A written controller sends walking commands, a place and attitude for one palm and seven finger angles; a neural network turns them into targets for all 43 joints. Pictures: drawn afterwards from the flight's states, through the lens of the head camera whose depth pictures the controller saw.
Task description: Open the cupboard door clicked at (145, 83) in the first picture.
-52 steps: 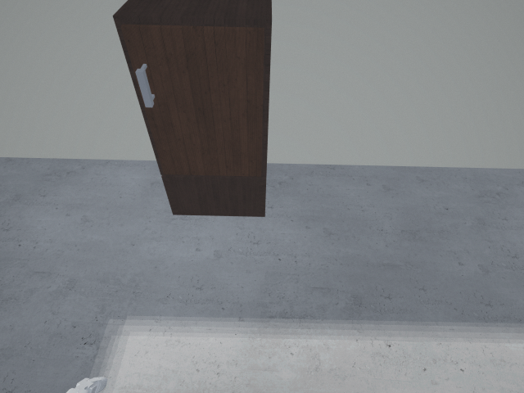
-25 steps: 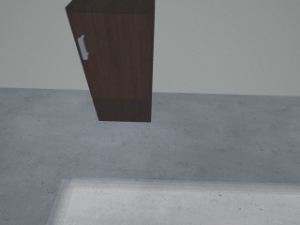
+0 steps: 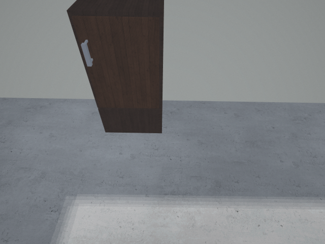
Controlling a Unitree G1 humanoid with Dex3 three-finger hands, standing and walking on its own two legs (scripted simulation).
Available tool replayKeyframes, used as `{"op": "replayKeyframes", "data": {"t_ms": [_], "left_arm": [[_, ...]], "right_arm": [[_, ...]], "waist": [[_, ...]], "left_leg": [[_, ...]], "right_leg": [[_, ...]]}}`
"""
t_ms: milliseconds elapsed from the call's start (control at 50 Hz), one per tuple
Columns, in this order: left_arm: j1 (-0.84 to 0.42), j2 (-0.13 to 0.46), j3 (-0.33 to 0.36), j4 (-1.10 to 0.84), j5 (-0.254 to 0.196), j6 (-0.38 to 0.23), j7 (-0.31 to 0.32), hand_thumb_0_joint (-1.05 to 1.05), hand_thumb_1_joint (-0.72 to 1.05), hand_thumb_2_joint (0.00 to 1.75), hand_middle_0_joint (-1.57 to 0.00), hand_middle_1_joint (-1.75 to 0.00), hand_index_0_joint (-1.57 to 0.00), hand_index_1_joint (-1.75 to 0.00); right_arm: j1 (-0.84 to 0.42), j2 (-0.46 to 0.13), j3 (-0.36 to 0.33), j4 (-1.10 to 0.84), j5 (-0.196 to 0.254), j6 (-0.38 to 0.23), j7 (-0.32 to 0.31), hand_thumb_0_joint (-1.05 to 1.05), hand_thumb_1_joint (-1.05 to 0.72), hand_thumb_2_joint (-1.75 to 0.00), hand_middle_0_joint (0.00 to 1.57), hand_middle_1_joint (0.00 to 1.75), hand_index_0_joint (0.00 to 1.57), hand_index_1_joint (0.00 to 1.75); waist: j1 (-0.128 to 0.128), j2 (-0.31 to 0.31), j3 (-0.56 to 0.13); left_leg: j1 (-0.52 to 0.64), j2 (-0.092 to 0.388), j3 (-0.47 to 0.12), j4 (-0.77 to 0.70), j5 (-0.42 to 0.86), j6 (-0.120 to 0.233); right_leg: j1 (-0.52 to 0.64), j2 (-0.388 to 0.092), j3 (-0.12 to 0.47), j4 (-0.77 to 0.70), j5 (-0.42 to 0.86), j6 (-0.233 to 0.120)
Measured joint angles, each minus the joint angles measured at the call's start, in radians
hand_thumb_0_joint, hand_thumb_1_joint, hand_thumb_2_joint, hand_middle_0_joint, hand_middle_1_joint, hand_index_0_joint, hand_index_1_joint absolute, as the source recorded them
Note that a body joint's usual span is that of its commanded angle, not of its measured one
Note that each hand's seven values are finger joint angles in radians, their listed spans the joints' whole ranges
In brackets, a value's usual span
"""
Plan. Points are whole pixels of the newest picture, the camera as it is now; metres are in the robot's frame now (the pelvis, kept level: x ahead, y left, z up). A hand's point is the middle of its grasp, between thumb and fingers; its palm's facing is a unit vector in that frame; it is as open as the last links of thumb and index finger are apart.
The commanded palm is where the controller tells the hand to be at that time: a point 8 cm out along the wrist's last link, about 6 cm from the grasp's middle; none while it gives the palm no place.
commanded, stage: look at it before walking up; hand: left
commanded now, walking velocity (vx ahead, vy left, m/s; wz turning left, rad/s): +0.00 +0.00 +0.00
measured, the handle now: (88, 53) +1.00 +0.45 -0.05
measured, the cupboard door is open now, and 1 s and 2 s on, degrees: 0 0 0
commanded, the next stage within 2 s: walk to a spot facing it in 0.40 s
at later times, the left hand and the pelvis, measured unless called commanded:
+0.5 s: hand out of the picture +0.08 +0.25 -0.15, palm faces -0.03 -0.94 -0.33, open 7.4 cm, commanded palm none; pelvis +0.01 +0.00 +0.00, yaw +0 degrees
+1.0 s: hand out of the picture -0.01 +0.26 -0.20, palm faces +0.22 -0.95 -0.21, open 7.4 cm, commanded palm none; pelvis -0.02 +0.05 -0.02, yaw +13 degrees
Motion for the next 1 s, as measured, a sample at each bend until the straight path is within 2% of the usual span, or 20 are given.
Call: {"op": "replayKeyframes", "data": {"t_ms": [580,720,740,820,860,880,900,920,960,1000], "left_arm": [[0.001,0.006,0.004,0.002,-0.001,0.003,0.004,0.01,0.90,0.90,-0.20,-0.30,-0.20,-0.30],[0.002,-0.036,0.016,-0.056,0.000,0.030,0.022,0.01,0.90,0.90,-0.20,-0.30,-0.20,-0.30],[0.006,-0.045,0.017,-0.068,0.001,0.031,0.022,0.01,0.90,0.90,-0.20,-0.30,-0.20,-0.30],[0.024,-0.074,0.022,-0.106,0.013,0.032,0.029,0.01,0.90,0.90,-0.20,-0.30,-0.20,-0.30],[0.036,-0.078,0.025,-0.115,0.015,0.035,0.028,0.01,0.90,0.90,-0.20,-0.30,-0.20,-0.30],[0.043,-0.078,0.027,-0.120,0.014,0.038,0.026,0.01,0.90,0.90,-0.20,-0.30,-0.20,-0.30],[0.052,-0.079,0.029,-0.126,0.010,0.042,0.024,0.01,0.90,0.90,-0.20,-0.30,-0.20,-0.30],[0.053,-0.078,0.033,-0.127,0.006,0.050,0.023,0.01,0.90,0.90,-0.20,-0.30,-0.20,-0.30],[0.055,-0.078,0.043,-0.123,0.004,0.070,0.025,0.01,0.90,0.90,-0.20,-0.30,-0.20,-0.30],[0.059,-0.081,0.053,-0.114,0.005,0.081,0.023,0.01,0.90,0.90,-0.20,-0.30,-0.20,-0.30]], "right_arm": [[-0.014,-0.002,0.002,-0.006,0.002,0.002,-0.003,0.01,-0.90,-0.90,0.20,0.30,0.20,0.30],[0.019,0.029,-0.009,-0.049,0.000,0.040,-0.001,0.01,-0.90,-0.90,0.20,0.30,0.20,0.30],[0.026,0.036,-0.012,-0.058,0.000,0.048,0.001,0.01,-0.90,-0.90,0.20,0.30,0.20,0.30],[0.055,0.070,-0.029,-0.081,0.003,0.068,0.005,0.01,-0.90,-0.90,0.20,0.30,0.20,0.30],[0.069,0.089,-0.033,-0.093,0.007,0.067,0.011,0.01,-0.90,-0.90,0.20,0.30,0.20,0.30],[0.079,0.097,-0.034,-0.102,0.007,0.063,0.014,0.01,-0.90,-0.90,0.20,0.30,0.20,0.30],[0.091,0.100,-0.034,-0.113,0.005,0.057,0.017,0.01,-0.90,-0.90,0.20,0.30,0.20,0.30],[0.096,0.107,-0.037,-0.119,0.001,0.049,0.017,0.01,-0.90,-0.90,0.20,0.30,0.20,0.30],[0.099,0.125,-0.037,-0.123,-0.003,0.041,0.015,0.01,-0.90,-0.90,0.20,0.30,0.20,0.30],[0.109,0.138,-0.036,-0.128,-0.005,0.040,0.010,0.01,-0.90,-0.90,0.20,0.30,0.20,0.30]], "waist": [[0.002,-0.004,0.003],[-0.006,0.007,0.016],[-0.008,0.010,0.022],[-0.010,-0.004,0.054],[-0.014,-0.024,0.064],[-0.018,-0.033,0.065],[-0.022,-0.038,0.062],[-0.022,-0.049,0.064],[-0.012,-0.062,0.071],[-0.013,-0.059,0.063]], "left_leg": [[0.023,-0.002,-0.006,-0.016,-0.001,0.001],[-0.085,-0.019,-0.053,0.116,-0.039,0.003],[-0.112,-0.018,-0.049,0.166,-0.053,0.001],[-0.205,-0.006,0.006,0.429,-0.251,-0.016],[-0.197,0.008,0.039,0.405,-0.242,-0.024],[-0.179,0.013,0.053,0.348,-0.191,-0.025],[-0.165,0.015,0.058,0.285,-0.105,-0.010],[-0.179,0.000,0.061,0.295,-0.081,0.020],[-0.187,-0.017,0.067,0.308,-0.109,0.066],[-0.178,-0.026,0.061,0.264,-0.104,0.083]], "right_leg": [[0.028,-0.002,-0.006,-0.021,-0.001,0.002],[-0.039,-0.019,-0.058,0.073,-0.046,0.007],[-0.046,-0.022,-0.071,0.088,-0.053,0.006],[-0.051,-0.058,-0.123,0.137,-0.082,0.015],[-0.056,-0.086,-0.144,0.169,-0.099,0.032],[-0.065,-0.103,-0.155,0.197,-0.114,0.043],[-0.085,-0.119,-0.164,0.241,-0.135,0.052],[-0.119,-0.130,-0.149,0.318,-0.202,0.060],[-0.199,-0.108,-0.084,0.500,-0.300,0.054],[-0.263,-0.084,-0.056,0.631,-0.285,0.051]]}}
